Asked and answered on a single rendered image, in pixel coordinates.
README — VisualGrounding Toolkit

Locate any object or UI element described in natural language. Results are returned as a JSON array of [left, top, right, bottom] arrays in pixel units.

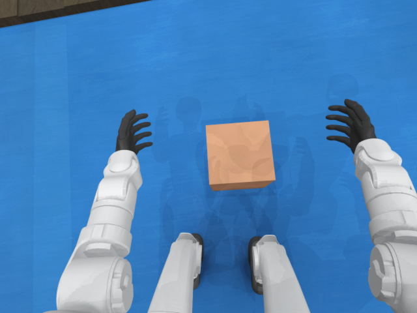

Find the right robot forearm
[[353, 138, 417, 245]]

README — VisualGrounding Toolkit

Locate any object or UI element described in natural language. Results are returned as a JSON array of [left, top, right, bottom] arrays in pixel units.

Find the robot right hand
[[326, 99, 377, 154]]

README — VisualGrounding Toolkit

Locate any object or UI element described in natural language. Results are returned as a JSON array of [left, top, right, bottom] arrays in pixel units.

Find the left robot forearm
[[56, 150, 143, 308]]

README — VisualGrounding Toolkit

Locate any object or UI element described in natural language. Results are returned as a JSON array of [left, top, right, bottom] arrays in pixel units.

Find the robot right thigh
[[252, 241, 310, 313]]

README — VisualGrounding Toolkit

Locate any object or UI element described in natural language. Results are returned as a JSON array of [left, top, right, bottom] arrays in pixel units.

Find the robot right shin
[[255, 235, 286, 283]]

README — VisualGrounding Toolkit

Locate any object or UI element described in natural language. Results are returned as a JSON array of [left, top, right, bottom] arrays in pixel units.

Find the robot right upper arm
[[368, 242, 417, 313]]

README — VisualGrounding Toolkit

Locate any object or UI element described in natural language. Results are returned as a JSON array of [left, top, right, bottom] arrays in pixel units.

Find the carton
[[206, 121, 276, 191]]

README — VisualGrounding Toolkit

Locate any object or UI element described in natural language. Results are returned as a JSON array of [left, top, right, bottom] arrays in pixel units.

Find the robot left upper arm
[[43, 256, 134, 313]]

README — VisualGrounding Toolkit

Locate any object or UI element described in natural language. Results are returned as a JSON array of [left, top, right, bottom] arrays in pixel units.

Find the robot left hand
[[115, 110, 153, 155]]

